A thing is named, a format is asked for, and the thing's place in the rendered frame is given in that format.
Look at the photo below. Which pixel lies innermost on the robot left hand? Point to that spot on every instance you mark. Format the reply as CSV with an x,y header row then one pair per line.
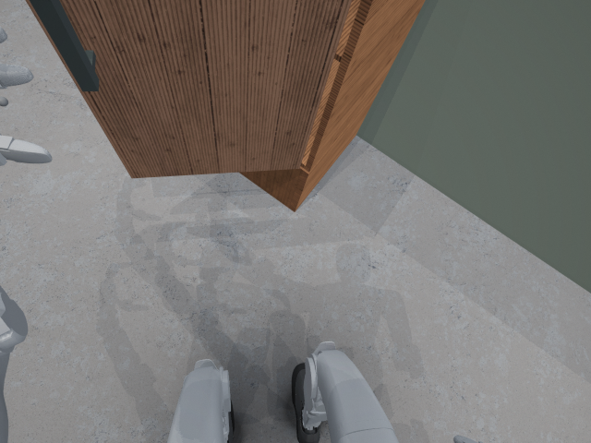
x,y
14,149

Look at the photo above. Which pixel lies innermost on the robot left upper arm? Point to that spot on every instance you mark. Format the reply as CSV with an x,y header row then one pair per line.
x,y
13,330

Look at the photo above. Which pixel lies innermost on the right robot foot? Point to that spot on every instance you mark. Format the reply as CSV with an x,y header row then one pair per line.
x,y
311,434

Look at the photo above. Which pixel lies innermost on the cupboard door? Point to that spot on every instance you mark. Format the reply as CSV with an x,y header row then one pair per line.
x,y
207,86

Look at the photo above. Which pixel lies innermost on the handle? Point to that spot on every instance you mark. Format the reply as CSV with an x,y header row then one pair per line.
x,y
81,63

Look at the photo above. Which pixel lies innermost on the right robot thigh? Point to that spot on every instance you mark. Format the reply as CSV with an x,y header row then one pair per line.
x,y
353,412

